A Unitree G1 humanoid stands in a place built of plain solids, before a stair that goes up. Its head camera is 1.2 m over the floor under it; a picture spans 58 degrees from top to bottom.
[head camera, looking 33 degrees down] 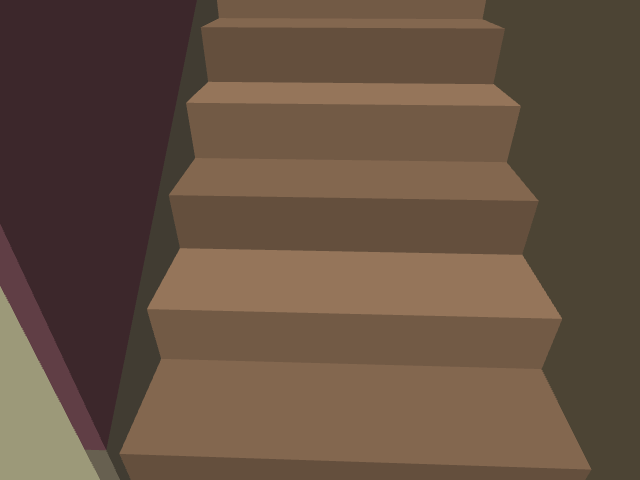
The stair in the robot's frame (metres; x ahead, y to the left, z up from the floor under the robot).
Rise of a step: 0.20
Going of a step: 0.30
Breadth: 1.12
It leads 2 degrees to the right of straight ahead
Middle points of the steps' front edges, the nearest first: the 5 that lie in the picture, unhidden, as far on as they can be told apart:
0.58 -0.07 0.20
0.87 -0.08 0.40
1.17 -0.10 0.59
1.46 -0.11 0.79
1.76 -0.12 0.99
